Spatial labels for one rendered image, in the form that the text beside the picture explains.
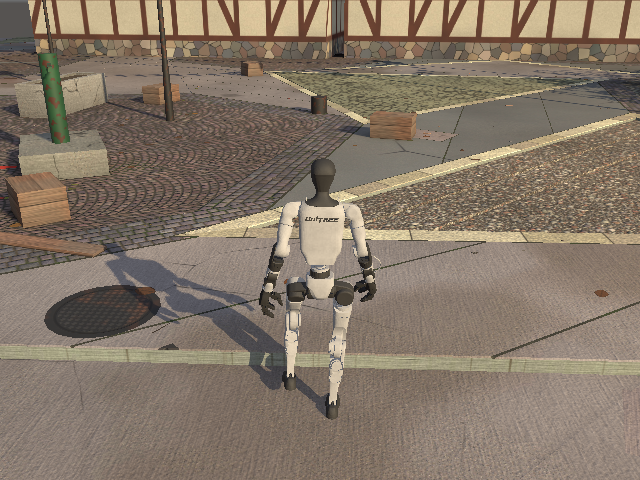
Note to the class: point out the left robot forearm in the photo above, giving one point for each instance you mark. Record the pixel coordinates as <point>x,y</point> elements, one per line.
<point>273,271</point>

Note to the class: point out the robot left foot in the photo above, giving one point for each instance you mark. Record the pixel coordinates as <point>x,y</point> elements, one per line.
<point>290,382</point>

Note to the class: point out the humanoid robot head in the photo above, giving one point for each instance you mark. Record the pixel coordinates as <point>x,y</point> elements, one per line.
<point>322,174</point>

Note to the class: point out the right robot hand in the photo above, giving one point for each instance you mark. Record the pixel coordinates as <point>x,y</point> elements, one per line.
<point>361,287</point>

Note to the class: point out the right robot forearm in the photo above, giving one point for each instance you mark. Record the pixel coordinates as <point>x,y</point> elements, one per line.
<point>366,266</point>

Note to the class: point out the left robot upper arm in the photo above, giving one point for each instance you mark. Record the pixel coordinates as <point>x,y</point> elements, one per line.
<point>289,211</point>

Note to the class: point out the left robot hand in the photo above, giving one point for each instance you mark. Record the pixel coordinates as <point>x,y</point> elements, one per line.
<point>265,304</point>

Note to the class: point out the right robot upper arm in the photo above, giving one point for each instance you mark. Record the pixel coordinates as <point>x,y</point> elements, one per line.
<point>353,213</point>

